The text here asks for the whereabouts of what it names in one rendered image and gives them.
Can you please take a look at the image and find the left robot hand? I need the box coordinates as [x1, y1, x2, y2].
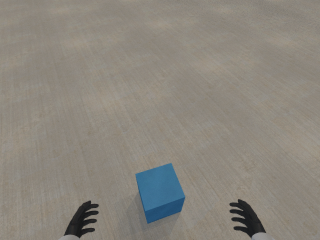
[64, 200, 99, 238]

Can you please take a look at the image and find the carton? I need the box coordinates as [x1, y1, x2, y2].
[135, 163, 185, 224]

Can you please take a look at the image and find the right robot hand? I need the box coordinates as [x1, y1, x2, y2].
[229, 199, 266, 239]

